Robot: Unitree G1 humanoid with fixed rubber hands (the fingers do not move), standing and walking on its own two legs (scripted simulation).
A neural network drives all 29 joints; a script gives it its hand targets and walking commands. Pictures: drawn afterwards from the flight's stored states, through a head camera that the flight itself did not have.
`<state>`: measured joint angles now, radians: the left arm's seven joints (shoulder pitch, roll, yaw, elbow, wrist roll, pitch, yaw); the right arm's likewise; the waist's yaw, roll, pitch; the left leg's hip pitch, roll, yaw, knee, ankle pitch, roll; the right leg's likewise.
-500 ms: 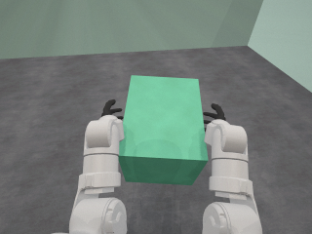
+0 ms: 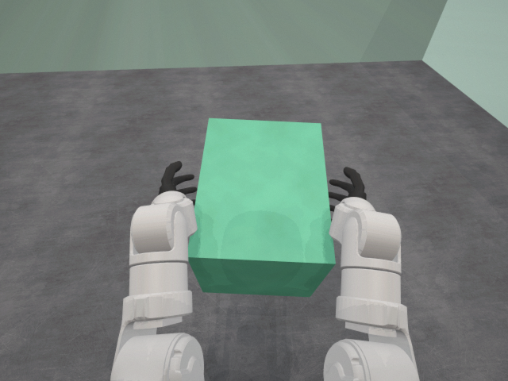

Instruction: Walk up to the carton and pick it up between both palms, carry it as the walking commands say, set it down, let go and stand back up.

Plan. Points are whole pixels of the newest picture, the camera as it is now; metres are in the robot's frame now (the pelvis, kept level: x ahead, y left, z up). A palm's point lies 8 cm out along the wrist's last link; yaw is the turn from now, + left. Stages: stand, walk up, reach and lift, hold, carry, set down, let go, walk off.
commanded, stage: carry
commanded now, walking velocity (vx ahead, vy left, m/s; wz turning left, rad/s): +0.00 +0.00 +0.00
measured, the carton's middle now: (260, 209) +0.40 +0.00 +0.05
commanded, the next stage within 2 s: none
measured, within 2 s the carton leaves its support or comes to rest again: neither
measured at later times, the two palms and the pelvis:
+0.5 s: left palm (169, 204) +0.34 +0.14 +0.13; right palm (350, 213) +0.33 -0.13 +0.13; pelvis +0.00 +0.01 +0.00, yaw +0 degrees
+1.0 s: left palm (172, 204) +0.34 +0.14 +0.12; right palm (350, 212) +0.34 -0.13 +0.12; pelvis +0.01 +0.01 +0.00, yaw +0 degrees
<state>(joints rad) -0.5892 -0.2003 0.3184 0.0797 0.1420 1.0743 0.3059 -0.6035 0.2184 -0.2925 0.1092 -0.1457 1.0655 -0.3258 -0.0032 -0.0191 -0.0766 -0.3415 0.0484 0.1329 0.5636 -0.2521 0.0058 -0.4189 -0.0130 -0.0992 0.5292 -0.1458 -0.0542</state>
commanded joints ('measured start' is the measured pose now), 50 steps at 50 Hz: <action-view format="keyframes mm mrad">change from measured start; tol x2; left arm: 1 -636 -874 -573 10 -306 4 -186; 50 -584 -865 -567 14 -291 -24 -199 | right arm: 1 -612 874 553 2 306 5 188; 25 -618 871 553 25 310 2 191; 50 -571 867 567 6 314 -20 201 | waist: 1 -7 29 -376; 17 -6 20 -352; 50 -5 15 -365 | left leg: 1 83 112 -105 -105 20 18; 20 68 105 -106 -116 -27 15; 50 87 93 -97 -105 5 22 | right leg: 1 194 -127 122 -46 131 -12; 23 167 -131 142 -82 25 -14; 50 190 -124 134 -64 113 -25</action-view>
